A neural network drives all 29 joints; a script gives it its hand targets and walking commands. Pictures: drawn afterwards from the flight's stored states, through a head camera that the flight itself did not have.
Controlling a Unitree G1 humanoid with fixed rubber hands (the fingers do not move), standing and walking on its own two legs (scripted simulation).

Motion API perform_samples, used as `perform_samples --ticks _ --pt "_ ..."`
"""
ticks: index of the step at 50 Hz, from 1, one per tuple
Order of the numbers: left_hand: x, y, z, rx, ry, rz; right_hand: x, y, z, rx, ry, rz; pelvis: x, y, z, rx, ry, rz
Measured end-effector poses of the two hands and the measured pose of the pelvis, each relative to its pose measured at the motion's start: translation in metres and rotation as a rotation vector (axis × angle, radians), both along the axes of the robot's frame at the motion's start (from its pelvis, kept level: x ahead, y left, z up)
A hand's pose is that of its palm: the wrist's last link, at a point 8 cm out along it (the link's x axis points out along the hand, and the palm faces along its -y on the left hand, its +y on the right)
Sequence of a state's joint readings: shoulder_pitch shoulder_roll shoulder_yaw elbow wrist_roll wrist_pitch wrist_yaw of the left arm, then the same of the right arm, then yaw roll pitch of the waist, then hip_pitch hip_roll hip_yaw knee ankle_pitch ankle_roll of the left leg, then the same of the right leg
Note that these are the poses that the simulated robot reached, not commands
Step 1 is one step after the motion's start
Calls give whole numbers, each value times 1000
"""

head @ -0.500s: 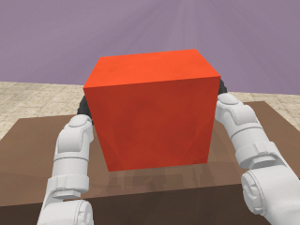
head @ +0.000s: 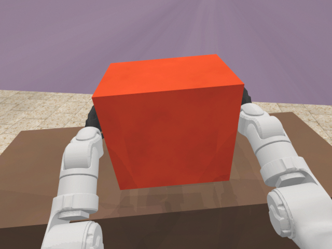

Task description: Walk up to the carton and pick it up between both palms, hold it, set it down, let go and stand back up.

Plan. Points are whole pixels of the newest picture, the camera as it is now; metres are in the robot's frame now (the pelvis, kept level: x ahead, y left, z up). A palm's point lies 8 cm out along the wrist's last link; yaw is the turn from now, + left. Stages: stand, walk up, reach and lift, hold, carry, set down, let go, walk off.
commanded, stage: hold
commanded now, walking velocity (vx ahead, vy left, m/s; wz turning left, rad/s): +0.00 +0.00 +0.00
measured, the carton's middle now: (169, 120) +0.39 +0.00 +0.19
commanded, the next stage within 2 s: none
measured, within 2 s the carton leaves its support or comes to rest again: neither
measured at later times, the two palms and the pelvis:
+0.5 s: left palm (93, 131) +0.36 +0.18 +0.20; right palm (243, 108) +0.38 -0.18 +0.22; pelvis +0.00 +0.00 +0.00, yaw +0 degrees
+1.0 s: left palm (93, 131) +0.36 +0.18 +0.20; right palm (243, 108) +0.38 -0.18 +0.22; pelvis +0.00 +0.00 +0.00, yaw +0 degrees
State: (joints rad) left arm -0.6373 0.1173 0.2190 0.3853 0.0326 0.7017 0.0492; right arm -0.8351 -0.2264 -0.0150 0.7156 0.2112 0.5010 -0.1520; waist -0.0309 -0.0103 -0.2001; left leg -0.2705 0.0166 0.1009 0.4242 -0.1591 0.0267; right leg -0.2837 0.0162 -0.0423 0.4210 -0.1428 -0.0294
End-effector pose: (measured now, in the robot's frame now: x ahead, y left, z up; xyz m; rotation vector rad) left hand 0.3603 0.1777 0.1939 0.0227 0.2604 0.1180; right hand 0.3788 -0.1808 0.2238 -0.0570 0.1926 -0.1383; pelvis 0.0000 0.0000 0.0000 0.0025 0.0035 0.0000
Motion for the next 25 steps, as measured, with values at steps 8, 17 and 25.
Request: perform_samples --ticks 8,17,25 --pt "0 0 1 1 -1 1 0 0 0 1 -1 0 0 0 0 0 0 0" --pt "0 0 1 2 -2 1 0 0 0 2 -2 1 0 0 0 0 0 1" --pt "-1 0 2 2 -5 3 0 0 1 2 -5 2 0 0 0 0 0 1"
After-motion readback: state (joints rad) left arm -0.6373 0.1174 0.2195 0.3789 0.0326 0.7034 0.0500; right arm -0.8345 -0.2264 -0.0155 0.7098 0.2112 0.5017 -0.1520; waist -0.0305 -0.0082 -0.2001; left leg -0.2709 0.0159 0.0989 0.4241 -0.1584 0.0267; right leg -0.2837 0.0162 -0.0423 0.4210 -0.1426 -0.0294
